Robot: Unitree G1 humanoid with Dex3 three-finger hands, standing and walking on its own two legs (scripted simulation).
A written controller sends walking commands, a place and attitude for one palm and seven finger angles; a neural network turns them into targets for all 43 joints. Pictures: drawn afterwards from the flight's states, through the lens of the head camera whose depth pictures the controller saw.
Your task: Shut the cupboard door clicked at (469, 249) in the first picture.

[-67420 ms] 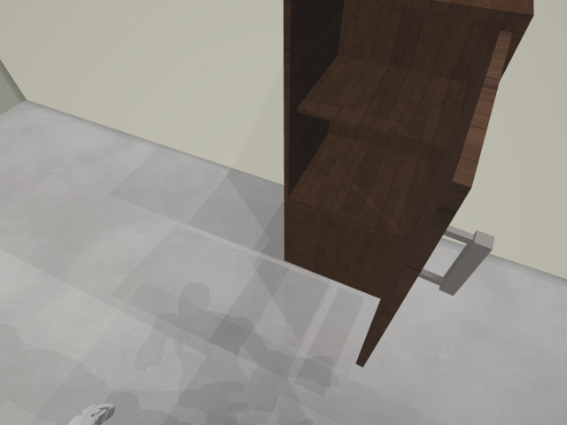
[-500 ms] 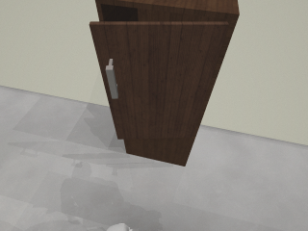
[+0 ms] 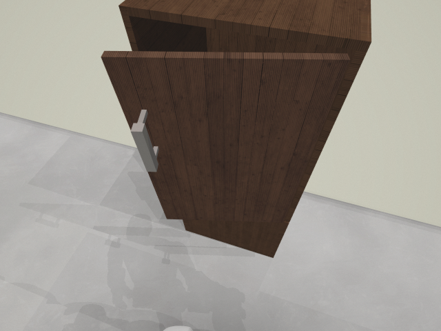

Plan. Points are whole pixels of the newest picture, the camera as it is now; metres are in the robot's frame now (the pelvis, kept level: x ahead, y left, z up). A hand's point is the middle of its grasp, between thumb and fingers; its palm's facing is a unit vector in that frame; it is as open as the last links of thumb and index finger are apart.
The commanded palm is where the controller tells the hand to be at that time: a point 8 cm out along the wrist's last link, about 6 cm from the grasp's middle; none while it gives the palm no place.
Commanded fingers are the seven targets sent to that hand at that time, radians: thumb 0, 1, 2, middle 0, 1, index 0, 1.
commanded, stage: come to a stop and stand still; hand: left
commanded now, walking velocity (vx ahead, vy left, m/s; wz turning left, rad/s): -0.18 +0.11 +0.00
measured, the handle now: (148, 141) +0.44 +0.18 +0.07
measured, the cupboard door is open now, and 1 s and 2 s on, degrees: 16 16 16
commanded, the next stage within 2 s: look again from close up in 0.66 s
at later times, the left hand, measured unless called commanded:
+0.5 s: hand out of the picture +0.01 +0.23 -0.18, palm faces +0.02 -0.97 -0.24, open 7.4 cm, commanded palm none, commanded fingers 0.00 0.90 0.90 -0.20 -0.30 -0.20 -0.30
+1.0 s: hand out of the picture -0.03 +0.22 -0.18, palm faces -0.03 -0.98 -0.19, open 7.4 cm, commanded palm none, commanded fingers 0.00 0.90 0.90 -0.20 -0.30 -0.20 -0.30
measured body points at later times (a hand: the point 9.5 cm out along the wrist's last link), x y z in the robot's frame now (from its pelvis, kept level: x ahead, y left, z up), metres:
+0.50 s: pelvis -0.02 +0.04 +0.00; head +0.00 +0.04 +0.45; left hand +0.01 +0.28 -0.16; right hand +0.05 -0.19 -0.15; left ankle +0.00 +0.14 -0.74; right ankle -0.05 -0.08 -0.74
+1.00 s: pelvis -0.04 +0.05 +0.00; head -0.04 +0.05 +0.45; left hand -0.03 +0.27 -0.16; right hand -0.06 -0.17 -0.16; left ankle +0.00 +0.14 -0.74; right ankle -0.05 -0.08 -0.74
